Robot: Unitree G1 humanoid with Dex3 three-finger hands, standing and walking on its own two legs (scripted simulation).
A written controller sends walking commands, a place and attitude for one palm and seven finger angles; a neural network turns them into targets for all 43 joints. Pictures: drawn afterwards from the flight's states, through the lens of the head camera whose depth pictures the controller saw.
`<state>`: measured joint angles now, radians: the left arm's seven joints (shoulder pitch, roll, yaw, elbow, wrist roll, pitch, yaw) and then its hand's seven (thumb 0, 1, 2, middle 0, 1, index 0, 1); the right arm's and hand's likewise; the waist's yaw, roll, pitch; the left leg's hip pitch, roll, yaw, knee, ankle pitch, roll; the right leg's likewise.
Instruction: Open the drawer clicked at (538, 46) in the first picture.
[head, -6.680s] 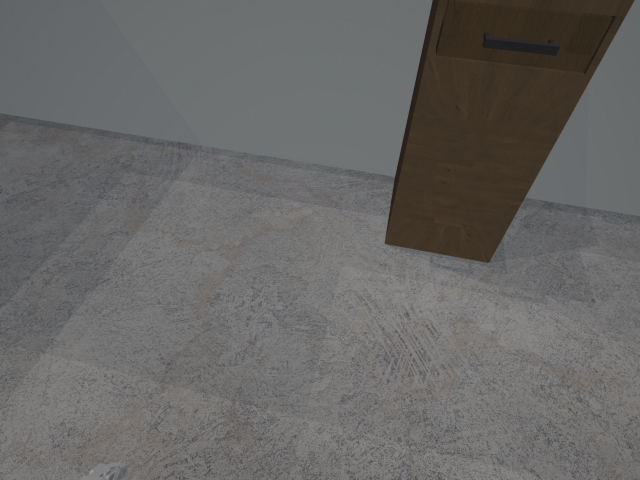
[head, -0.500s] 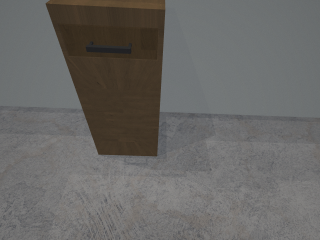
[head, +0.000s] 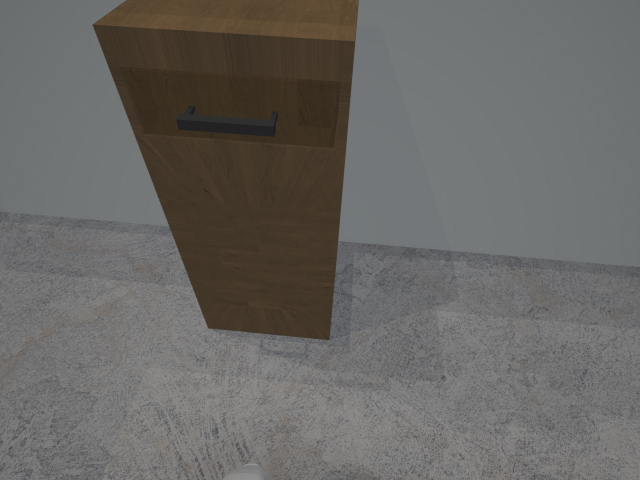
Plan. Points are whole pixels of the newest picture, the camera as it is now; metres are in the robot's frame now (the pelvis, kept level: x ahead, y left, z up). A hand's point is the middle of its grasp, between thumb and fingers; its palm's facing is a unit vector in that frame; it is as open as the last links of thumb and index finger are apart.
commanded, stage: take the last steps up to it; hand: left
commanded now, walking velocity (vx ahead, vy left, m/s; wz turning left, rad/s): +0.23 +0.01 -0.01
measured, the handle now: (229, 119) +0.68 +0.23 +0.09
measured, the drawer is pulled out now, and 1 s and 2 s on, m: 0.00 0.00 0.00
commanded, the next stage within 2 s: come to a stop and stand still in 0.22 s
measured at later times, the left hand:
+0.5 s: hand (202, 418) +0.24 +0.21 -0.17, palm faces -0.02 -0.97 -0.24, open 7.4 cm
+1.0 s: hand (158, 463) +0.17 +0.26 -0.18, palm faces +0.05 -0.97 -0.22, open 7.4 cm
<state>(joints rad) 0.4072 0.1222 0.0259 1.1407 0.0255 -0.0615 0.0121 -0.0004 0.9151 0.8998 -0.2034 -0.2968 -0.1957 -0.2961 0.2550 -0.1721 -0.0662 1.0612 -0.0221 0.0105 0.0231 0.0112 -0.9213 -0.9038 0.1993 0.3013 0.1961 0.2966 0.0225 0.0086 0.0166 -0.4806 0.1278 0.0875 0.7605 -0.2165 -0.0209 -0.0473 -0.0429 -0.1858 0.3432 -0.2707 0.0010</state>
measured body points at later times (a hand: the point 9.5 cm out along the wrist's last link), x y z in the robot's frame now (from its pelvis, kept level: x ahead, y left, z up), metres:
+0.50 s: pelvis +0.15 +0.02 -0.01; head +0.16 +0.01 +0.44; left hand +0.24 +0.26 -0.15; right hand +0.12 -0.18 -0.18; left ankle +0.11 +0.14 -0.74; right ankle +0.20 -0.09 -0.75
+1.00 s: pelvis +0.13 +0.06 +0.00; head +0.15 +0.08 +0.44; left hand +0.17 +0.31 -0.17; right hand +0.18 -0.17 -0.15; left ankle +0.12 +0.17 -0.74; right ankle +0.11 -0.07 -0.70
